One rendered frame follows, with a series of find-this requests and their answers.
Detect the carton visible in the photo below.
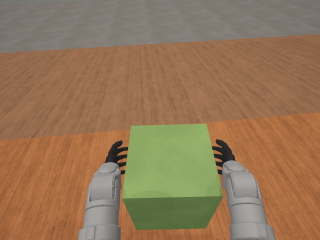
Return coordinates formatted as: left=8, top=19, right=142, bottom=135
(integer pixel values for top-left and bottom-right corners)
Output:
left=122, top=123, right=223, bottom=230

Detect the robot right hand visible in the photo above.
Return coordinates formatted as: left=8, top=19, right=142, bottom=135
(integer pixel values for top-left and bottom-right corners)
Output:
left=212, top=139, right=236, bottom=175

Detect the right robot forearm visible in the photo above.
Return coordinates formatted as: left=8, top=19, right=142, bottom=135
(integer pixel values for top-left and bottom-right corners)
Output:
left=222, top=160, right=276, bottom=240

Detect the left robot forearm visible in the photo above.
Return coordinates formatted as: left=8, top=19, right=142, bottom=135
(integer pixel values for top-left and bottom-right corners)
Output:
left=77, top=162, right=122, bottom=240

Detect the robot left hand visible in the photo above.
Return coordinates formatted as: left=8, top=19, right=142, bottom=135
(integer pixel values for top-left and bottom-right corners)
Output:
left=105, top=140, right=128, bottom=175

